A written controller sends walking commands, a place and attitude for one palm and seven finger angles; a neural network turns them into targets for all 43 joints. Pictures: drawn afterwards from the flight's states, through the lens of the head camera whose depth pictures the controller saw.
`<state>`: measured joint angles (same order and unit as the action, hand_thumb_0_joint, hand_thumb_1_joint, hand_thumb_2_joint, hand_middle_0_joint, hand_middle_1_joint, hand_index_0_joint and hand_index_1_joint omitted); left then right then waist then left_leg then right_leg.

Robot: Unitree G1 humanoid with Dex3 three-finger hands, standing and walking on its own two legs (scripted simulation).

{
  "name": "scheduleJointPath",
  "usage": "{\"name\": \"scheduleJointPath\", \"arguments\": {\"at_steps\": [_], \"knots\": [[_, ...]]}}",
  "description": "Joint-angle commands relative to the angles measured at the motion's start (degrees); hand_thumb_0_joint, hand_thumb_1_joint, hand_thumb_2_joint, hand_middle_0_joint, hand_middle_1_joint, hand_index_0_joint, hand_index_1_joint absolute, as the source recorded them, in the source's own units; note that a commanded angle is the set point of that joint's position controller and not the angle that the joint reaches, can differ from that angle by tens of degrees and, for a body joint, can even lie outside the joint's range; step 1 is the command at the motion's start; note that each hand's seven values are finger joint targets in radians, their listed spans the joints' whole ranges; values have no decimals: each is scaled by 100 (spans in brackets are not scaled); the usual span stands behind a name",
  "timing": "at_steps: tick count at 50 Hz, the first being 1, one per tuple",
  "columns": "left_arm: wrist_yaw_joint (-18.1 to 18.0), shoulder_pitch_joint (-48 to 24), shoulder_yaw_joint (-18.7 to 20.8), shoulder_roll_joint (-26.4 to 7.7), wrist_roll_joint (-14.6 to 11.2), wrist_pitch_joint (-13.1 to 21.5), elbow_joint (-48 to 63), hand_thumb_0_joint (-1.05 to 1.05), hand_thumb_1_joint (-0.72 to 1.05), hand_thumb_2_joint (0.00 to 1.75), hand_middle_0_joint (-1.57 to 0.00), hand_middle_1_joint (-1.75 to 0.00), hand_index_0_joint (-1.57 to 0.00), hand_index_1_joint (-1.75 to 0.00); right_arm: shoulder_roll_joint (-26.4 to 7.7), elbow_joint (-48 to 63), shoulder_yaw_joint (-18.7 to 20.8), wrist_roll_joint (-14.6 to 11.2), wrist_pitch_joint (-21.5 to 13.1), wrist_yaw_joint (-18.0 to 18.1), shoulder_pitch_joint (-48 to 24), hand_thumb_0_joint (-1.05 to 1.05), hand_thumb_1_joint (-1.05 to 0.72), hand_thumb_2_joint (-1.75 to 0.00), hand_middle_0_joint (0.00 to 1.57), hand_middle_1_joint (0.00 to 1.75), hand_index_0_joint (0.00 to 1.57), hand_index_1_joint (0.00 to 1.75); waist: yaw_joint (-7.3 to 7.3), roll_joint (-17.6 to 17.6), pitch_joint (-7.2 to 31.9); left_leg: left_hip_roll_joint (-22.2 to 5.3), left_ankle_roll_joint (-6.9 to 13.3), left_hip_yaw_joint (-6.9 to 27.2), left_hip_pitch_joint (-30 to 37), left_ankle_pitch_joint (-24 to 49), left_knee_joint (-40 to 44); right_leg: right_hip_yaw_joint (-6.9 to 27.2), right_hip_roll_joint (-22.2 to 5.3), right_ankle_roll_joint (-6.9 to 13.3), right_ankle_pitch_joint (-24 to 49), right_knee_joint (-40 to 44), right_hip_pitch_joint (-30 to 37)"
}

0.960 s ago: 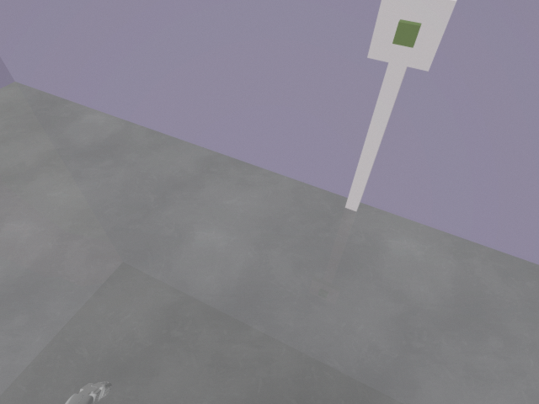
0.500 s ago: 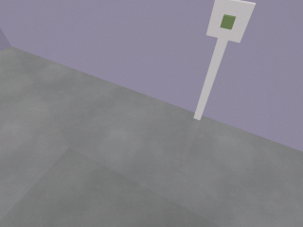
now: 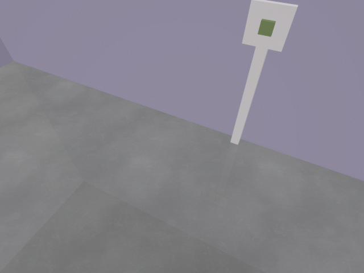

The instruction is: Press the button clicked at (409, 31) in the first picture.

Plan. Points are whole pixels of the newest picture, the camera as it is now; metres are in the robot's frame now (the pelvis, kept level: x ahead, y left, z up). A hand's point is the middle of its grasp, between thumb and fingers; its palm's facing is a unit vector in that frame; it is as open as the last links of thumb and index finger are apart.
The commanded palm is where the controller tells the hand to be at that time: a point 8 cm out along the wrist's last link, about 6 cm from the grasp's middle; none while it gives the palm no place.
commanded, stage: stand and wait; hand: left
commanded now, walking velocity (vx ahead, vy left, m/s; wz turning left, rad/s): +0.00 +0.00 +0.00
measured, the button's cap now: (266, 27) +1.13 -0.34 +0.08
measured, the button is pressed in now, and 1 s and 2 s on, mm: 0 0 0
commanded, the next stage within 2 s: look at it before walking up in 0.10 s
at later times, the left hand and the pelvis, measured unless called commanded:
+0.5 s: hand out of the picture +0.07 +0.25 -0.16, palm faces -0.05 -0.94 -0.33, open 7.4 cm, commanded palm none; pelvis +0.01 +0.00 +0.00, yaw +0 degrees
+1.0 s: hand out of the picture +0.09 +0.23 -0.17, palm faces -0.09 -0.94 -0.32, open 7.4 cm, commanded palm none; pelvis +0.01 +0.00 -0.01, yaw -5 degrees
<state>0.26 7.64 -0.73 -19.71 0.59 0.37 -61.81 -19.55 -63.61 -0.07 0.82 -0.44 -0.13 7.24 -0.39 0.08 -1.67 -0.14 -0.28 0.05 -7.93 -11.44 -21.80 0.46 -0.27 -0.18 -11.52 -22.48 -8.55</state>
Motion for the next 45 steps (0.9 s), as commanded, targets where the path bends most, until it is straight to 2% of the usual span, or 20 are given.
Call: {"name": "scheduleJointPath", "arguments": {"at_steps": [1, 22, 28, 34, 40, 41, 43, 45], "knots": [[-77, -257, 264, -1182, 4, 108, 356, 0, 90, 90, -20, -30, -20, -30, -1194, 336, 222, -24, -150, 69, -314, 0, -90, -90, 20, 30, 20, 30, 36, 56, 200, -620, 181, 570, -42, 250, 427, 660, -672, 194, -14, 544, -163], [-80, -172, 248, -1164, 8, 114, 275, 0, 90, 90, -20, -30, -20, -30, -1207, 291, 224, -44, -152, 76, -300, 0, -90, -90, 20, 30, 20, 30, 41, -14, 301, -677, 182, 563, 66, 446, 414, 614, -652, 179, 348, 493, -107], [-93, -184, 246, -1175, 4, 134, 269, 0, 90, 90, -20, -30, -20, -30, -1205, 292, 225, -46, -167, 87, -337, 0, -90, -90, 20, 30, 20, 30, 29, 27, 420, -701, 176, 518, 208, 874, 361, 586, -675, 188, 913, 392, 14], [-95, -197, 249, -1177, 7, 126, 277, 0, 90, 90, -20, -30, -20, -30, -1219, 307, 223, -39, -171, 92, -381, 0, -90, -90, 20, 30, 20, 30, 41, -57, 413, -711, 172, 498, 245, 988, 400, 564, -668, 178, 997, 376, 60], [-96, -246, 264, -1200, 11, 116, 319, 0, 90, 90, -20, -30, -20, -30, -1233, 323, 229, -38, -174, 107, -382, 0, -90, -90, 20, 30, 20, 30, 40, 2, 403, -739, 165, 436, 334, 1143, 380, 597, -648, 186, 1215, 340, 57], [-97, -213, 266, -1099, 11, 79, 344, 0, 90, 90, -20, -30, -20, -30, -1136, 331, 236, -28, -159, 121, -325, 0, -90, -90, 20, 30, 20, 30, 29, -34, 408, -759, 146, 348, 404, 1245, 255, 614, -634, 184, 1384, 256, -33], [-127, 44, 199, -614, 6, -59, 354, 0, 90, 90, -20, -30, -20, -30, -588, 330, 162, -23, -64, 143, -19, 0, -90, -90, 20, 30, 20, 30, 2, 13, 393, -787, 66, 136, 402, 1366, -3, 641, -609, 125, 1704, -21, -218], [-123, 167, 229, -549, 18, -156, 465, 0, 90, 90, -20, -30, -20, -30, -561, 441, 208, -18, 17, 182, 115, 0, -90, -90, 20, 30, 20, 30, -10, 11, 304, -854, 58, 37, 400, 1299, -142, 670, -521, 106, 1743, -294, -514]]}}
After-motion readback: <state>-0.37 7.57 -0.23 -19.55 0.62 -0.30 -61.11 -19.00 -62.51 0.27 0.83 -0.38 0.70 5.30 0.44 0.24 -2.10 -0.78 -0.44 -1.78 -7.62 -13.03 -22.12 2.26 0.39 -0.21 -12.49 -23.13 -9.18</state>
